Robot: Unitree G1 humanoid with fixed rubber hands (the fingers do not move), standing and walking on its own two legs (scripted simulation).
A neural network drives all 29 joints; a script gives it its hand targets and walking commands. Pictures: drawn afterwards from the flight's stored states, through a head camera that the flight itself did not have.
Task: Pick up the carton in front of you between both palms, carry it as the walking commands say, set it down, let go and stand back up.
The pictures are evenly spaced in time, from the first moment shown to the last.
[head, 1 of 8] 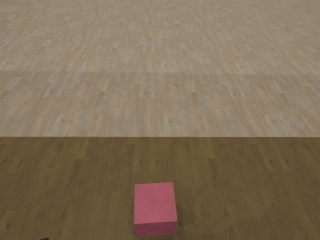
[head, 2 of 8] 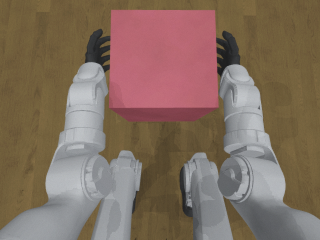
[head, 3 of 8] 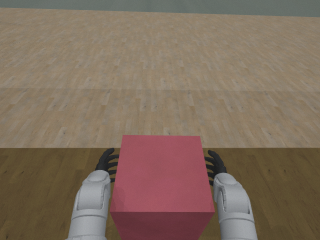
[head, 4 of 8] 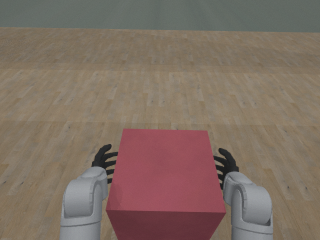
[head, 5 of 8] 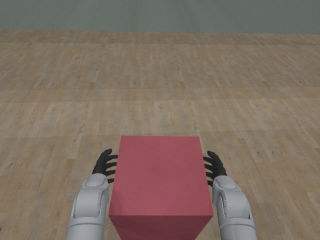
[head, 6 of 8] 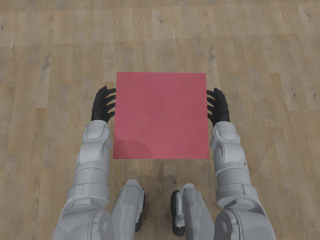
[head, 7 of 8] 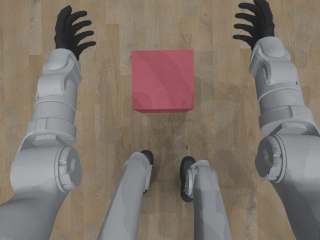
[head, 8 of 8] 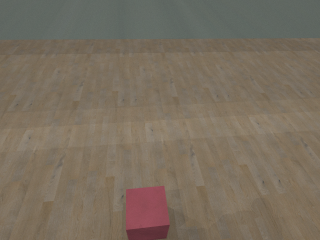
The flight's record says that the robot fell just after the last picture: no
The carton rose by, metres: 0.68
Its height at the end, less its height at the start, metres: -0.06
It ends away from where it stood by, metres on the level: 3.12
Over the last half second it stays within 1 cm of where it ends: yes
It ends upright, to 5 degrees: yes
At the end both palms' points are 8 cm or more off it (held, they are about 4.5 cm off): yes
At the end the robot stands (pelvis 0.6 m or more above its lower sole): yes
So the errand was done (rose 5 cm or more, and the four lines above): yes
